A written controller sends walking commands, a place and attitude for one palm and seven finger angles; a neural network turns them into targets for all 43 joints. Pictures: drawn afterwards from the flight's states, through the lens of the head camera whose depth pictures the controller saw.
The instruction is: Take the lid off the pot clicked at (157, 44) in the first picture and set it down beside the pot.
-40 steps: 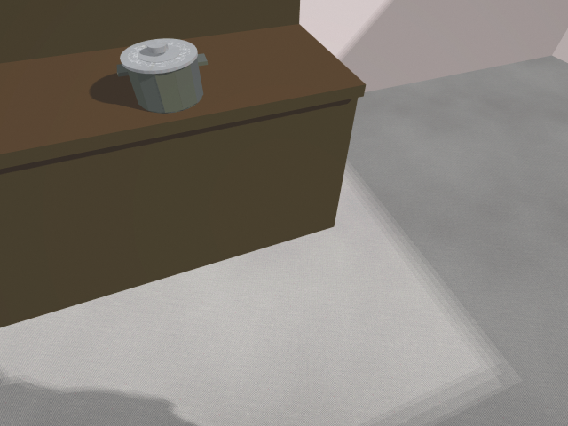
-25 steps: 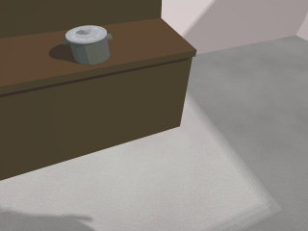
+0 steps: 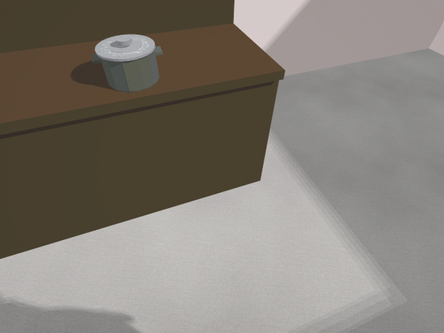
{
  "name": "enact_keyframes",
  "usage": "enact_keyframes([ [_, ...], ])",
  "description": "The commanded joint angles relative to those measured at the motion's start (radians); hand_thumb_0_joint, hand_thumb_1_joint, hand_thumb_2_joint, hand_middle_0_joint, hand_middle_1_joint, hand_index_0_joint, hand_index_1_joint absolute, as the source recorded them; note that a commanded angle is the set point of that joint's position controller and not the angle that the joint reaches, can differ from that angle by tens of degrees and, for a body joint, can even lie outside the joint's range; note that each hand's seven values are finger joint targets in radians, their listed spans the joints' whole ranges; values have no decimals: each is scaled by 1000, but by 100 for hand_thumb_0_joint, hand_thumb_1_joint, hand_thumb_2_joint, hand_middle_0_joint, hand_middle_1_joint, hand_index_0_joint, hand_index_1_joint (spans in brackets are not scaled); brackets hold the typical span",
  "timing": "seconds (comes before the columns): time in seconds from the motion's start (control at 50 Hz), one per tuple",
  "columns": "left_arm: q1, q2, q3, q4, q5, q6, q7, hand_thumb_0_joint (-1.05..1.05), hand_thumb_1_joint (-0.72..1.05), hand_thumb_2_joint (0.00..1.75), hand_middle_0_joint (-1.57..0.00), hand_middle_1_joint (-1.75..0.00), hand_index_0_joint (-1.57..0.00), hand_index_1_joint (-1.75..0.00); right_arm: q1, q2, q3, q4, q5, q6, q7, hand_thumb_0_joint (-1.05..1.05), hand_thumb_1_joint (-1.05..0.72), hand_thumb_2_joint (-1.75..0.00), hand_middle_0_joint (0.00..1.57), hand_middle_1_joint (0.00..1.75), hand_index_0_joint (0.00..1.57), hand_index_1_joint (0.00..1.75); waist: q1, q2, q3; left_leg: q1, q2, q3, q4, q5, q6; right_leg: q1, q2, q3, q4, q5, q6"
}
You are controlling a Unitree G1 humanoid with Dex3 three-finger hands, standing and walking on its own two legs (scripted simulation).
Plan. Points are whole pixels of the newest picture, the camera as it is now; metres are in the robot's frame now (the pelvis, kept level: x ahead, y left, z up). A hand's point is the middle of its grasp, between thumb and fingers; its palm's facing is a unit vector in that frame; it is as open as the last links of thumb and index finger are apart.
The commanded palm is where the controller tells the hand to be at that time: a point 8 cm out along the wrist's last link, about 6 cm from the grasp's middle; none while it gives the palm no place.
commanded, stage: walk to a spot facing it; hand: left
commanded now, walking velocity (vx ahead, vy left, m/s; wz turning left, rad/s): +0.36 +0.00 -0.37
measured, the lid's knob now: (124, 40) +0.96 +0.40 +0.09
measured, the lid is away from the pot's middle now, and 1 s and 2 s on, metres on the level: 0.00 0.00 0.00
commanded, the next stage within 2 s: turn to face it in 0.62 s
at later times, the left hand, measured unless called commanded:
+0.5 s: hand out of the picture +0.09 +0.13 -0.17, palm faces -0.04 -0.98 -0.19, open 7.4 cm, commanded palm none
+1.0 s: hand (177, 239) +0.38 +0.15 -0.19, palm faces -0.01 -0.98 -0.18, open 7.3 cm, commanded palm none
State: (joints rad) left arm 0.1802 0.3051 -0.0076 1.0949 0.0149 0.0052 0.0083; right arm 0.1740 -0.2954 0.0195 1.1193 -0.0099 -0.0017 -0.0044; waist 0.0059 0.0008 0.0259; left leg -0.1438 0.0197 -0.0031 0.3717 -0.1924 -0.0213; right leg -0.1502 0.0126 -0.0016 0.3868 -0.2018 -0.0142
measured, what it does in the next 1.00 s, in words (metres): walks ahead: left foot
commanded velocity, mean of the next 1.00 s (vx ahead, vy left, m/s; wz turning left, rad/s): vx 0.23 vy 0.00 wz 0.05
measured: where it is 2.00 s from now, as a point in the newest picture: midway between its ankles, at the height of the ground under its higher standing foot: (239, 307)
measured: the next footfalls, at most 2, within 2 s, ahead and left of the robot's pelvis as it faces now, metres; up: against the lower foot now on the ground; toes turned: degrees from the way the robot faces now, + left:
left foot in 0.78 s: +0.42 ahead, +0.03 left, +0.00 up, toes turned -3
right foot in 1.26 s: +0.42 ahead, -0.18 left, +0.00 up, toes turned +2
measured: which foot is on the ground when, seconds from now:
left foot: down 0.00-0.32, up 0.34-0.76, down 0.78-1.00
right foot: down 0.00-0.78, up 0.80-1.00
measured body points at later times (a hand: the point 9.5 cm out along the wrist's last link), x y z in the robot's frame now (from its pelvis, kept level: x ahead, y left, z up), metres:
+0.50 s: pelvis +0.12 -0.04 -0.01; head +0.12 -0.05 +0.44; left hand +0.09 +0.18 -0.16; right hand +0.08 -0.27 -0.17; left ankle +0.12 +0.09 -0.66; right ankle +0.05 -0.10 -0.75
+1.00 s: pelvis +0.32 -0.02 -0.01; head +0.33 -0.01 +0.44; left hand +0.38 +0.20 -0.17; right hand +0.34 -0.27 -0.15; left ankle +0.38 +0.03 -0.75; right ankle +0.31 -0.16 -0.67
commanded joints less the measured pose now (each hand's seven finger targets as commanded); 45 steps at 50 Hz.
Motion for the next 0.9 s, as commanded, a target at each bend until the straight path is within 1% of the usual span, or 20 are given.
enact_keyframes([
  [0.0,54,102,24,-34,3,2,-1,0,90,90,-20,-30,-20,-30,68,-83,-28,-29,-15,-4,-4,0,-90,-90,20,30,20,30,-5,-24,21,-35,64,-41,-27,-294,35,-104,-101,141,-90,-343,-27],
  [0.1,93,76,44,-66,6,-2,-19,0,90,90,-20,-30,-20,-30,130,-96,-52,-44,-17,-15,-5,0,-90,-90,20,30,20,30,-16,27,129,-63,113,-85,-30,-420,80,-245,-47,143,24,-382,-63],
  [0.18,42,1,47,-120,6,-26,-29,0,90,90,-20,-30,-20,-30,246,-133,-86,-43,-14,-42,-12,0,-90,-90,20,30,20,30,-58,175,121,96,317,-298,-179,-384,211,-437,-4,-20,369,-270,-32],
  [0.22,36,-16,55,-140,5,-33,-33,0,90,90,-20,-30,-20,-30,230,-109,-85,-52,-16,-51,-10,0,-90,-90,20,30,20,30,-38,173,143,31,329,-239,-170,-287,219,-393,-54,-11,362,-284,-30],
  [0.26,183,-44,61,-89,7,-41,-37,0,90,90,-20,-30,-20,-30,154,-80,-78,-67,-15,-53,-10,0,-90,-90,20,30,20,30,43,105,94,-108,245,-63,-17,-193,146,-109,-35,-64,181,-150,-29],
  [0.28,294,-22,69,-47,10,-45,-32,0,90,90,-20,-30,-20,-30,127,-47,-73,-70,-12,-55,-7,0,-90,-90,20,30,20,30,96,-23,62,-228,164,27,157,-199,96,59,-32,-16,98,-110,-48],
  [0.3,433,68,92,-3,14,-58,-17,0,90,90,-20,-30,-20,-30,86,16,-61,-107,-1,-61,-2,0,-90,-90,20,30,20,30,146,-297,42,-456,36,152,468,-265,45,217,-225,336,-64,-215,-122],
  [0.32,523,111,98,18,0,-66,-2,0,90,90,-20,-30,-20,-30,23,23,-59,-154,-3,-68,5,0,-90,-90,20,30,20,30,154,-324,29,-571,16,133,673,-381,44,262,-376,579,-186,-143,-197],
  [0.34,506,96,95,18,-3,-71,7,0,90,90,-20,-30,-20,-30,14,1,-68,-148,-6,-70,5,0,-90,-90,20,30,20,30,133,-230,49,-594,53,52,773,-314,52,242,-368,573,-176,-87,-219],
  [0.4,372,9,75,-17,6,-78,16,0,90,90,-20,-30,-20,-30,24,51,-72,-120,-12,-63,11,0,-90,-90,20,30,20,30,56,-12,93,-578,108,29,809,-183,38,125,-324,403,-155,44,-234],
  [0.48,344,-32,62,-16,8,-89,17,0,90,90,-20,-30,-20,-30,52,94,-78,-116,-11,-35,21,0,-90,-90,20,30,20,30,1,-58,101,-548,98,66,741,-38,9,56,-238,209,-203,177,-189],
  [0.64,394,-55,59,16,8,-93,34,0,90,90,-20,-30,-20,-30,-103,116,-64,-196,-3,-50,31,0,-90,-90,20,30,20,30,27,-101,126,-422,40,139,400,46,46,106,-189,97,-147,584,-145],
  [0.68,368,-35,67,10,10,-94,33,0,90,90,-20,-30,-20,-30,-27,106,-70,-176,-5,-57,21,0,-90,-90,20,30,20,30,-9,-120,83,-255,-9,160,339,60,78,95,-184,71,-41,754,-139],
  [0.72,342,-27,70,-1,6,-94,34,0,90,90,-20,-30,-20,-30,194,57,-81,-109,-14,-61,4,0,-90,-90,20,30,20,30,-106,-100,-25,-4,-49,155,208,143,107,73,-141,17,243,795,-94],
  [0.74,353,-42,70,-10,-3,-95,31,0,90,90,-20,-30,-20,-30,320,-2,-94,-79,-23,-61,-6,0,-90,-90,20,30,20,30,-150,-43,-124,229,63,33,214,338,157,-72,-98,-11,478,589,-58],
  [0.76,409,-102,59,-28,-26,-94,24,0,90,90,-20,-30,-20,-30,391,-87,-112,-72,-29,-62,-16,0,-90,-90,20,30,20,30,-127,190,-251,420,362,-361,154,679,309,-303,43,-60,869,-161,-19],
  [0.78,408,-100,53,-48,-22,-91,26,0,90,90,-20,-30,-20,-30,363,-105,-106,-87,4,-46,-19,0,-90,-90,20,30,20,30,-80,151,-268,330,422,-492,48,789,379,-331,38,30,1037,-380,-37],
  [0.8,363,-106,54,-58,-14,-80,32,0,90,90,-20,-30,-20,-30,276,-80,-99,-101,10,-47,-24,0,-90,-90,20,30,20,30,-49,109,-143,210,424,-455,-9,692,399,-390,-12,34,1064,-346,-27],
  [0.84,262,-110,59,-67,0,-62,25,0,90,90,-20,-30,-20,-30,153,32,-71,-115,3,-65,-32,0,-90,-90,20,30,20,30,-4,101,7,-42,314,-331,-74,536,328,-391,-79,35,981,-226,5],
  [0.88,266,-125,60,-68,4,-28,16,0,90,90,-20,-30,-20,-30,91,56,-62,-130,1,-68,-28,0,-90,-90,20,30,20,30,42,50,16,-196,234,-187,-78,488,267,-281,-95,24,845,-187,24],
])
